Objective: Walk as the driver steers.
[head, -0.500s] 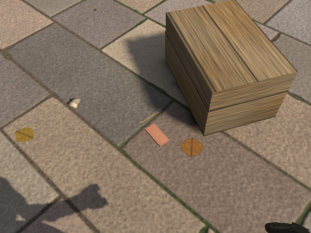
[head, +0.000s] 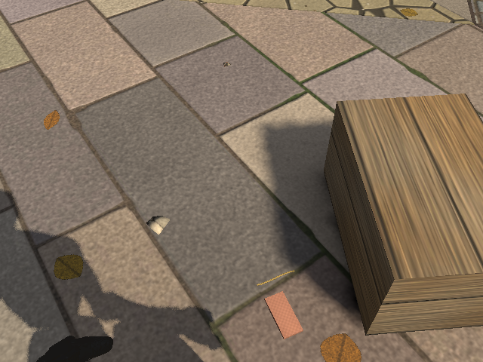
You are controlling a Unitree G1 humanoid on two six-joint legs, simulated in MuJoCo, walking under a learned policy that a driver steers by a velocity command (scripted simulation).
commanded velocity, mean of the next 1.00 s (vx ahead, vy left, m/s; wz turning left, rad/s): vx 0.50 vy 0.00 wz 0.60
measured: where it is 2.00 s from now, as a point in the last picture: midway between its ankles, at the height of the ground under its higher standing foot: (69, 249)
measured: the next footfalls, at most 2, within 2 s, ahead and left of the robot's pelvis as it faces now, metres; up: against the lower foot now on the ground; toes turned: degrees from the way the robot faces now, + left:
left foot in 0.46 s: +0.37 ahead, +0.19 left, +0.00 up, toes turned +19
right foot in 0.94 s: +0.70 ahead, +0.11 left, +0.00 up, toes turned +38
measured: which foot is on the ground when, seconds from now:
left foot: up 0.00-0.44, down 0.46-0.94, up 0.96-1.00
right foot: down 0.00-0.48, up 0.50-0.92, down 0.94-1.00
